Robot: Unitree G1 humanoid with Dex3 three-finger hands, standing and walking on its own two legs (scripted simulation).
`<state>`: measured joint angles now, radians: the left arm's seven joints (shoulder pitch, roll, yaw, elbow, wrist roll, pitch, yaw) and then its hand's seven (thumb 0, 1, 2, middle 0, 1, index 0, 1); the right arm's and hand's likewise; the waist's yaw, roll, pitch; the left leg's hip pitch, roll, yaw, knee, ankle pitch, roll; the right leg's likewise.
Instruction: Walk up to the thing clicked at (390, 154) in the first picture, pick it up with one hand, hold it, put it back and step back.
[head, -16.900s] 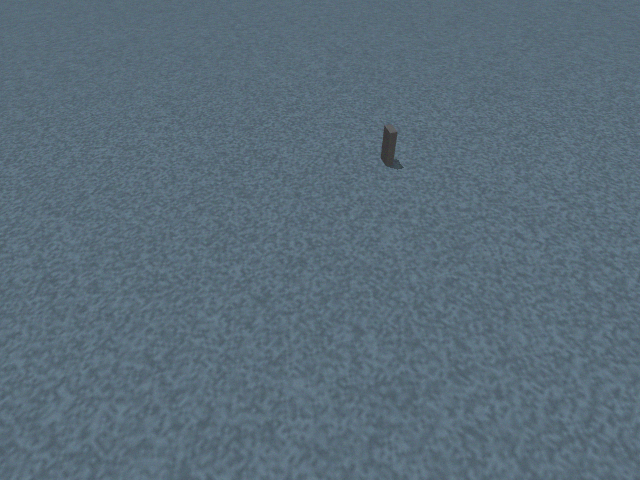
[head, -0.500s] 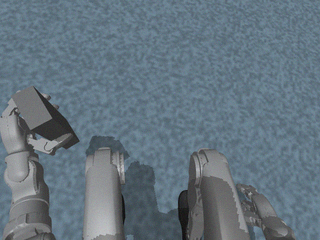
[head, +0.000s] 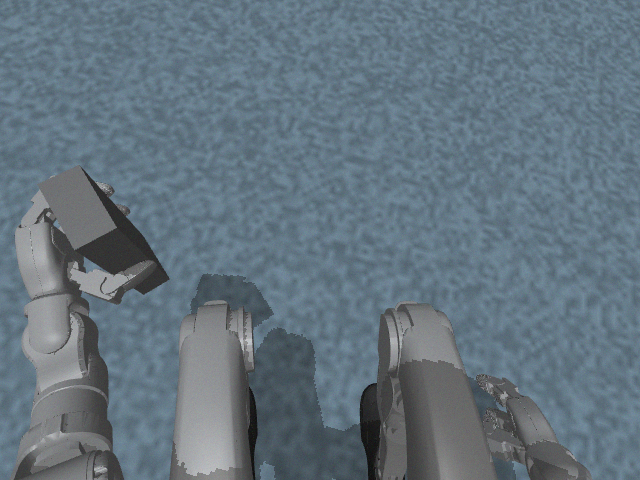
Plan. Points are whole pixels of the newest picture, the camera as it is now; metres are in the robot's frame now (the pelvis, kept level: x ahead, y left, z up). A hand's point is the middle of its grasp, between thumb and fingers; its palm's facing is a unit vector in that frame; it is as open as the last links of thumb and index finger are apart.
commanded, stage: hold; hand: left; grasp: from the side
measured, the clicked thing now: (117, 241) +0.39 +0.27 -0.04
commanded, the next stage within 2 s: none
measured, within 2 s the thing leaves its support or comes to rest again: neither
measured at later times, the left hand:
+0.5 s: hand (74, 215) +0.38 +0.27 +0.06, palm faces +0.28 -0.96 -0.03, open 11.2 cm
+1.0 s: hand out of the picture +0.38 +0.25 +0.25, palm faces +0.31 -0.95 -0.04, open 11.2 cm
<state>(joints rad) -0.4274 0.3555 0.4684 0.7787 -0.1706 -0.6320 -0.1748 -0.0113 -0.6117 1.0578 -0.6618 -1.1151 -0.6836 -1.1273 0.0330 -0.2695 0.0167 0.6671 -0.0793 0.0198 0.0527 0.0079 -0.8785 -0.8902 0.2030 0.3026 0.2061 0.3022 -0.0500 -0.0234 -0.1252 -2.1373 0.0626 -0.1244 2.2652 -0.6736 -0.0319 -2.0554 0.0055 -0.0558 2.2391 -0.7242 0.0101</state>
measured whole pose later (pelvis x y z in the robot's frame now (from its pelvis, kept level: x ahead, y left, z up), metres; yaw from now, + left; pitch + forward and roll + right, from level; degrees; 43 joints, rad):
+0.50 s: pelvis +0.01 +0.00 +0.06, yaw +1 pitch +32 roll -5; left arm -0.29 0.30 0.40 0.50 -0.21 -0.50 -0.15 -0.01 -0.61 1.05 -0.68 -1.09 -0.70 -1.10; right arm 0.07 -0.26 -0.01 0.61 -0.02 0.01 0.02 0.01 -0.90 -0.89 0.20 0.30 0.21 0.30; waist -0.03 0.00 -0.18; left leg -1.97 0.07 -0.10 2.07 -0.67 -0.02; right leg -1.89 0.00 -0.05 2.04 -0.72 0.01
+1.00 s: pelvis +0.04 +0.01 +0.21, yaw +4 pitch +26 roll -4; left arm -0.11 0.24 0.24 0.21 -0.18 -0.28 0.02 -0.01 -0.61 1.04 -0.68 -1.09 -0.70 -1.10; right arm 0.14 -0.22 -0.01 0.58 0.03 -0.01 -0.04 0.01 -0.89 -0.88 0.20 0.30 0.21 0.30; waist -0.02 0.03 -0.18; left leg -1.41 0.06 -0.06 1.58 -0.62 -0.02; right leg -1.34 -0.02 -0.05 1.55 -0.66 0.02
